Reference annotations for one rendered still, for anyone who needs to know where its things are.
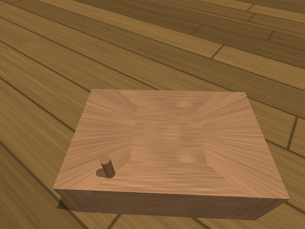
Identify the can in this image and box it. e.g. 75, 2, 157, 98
100, 155, 115, 178

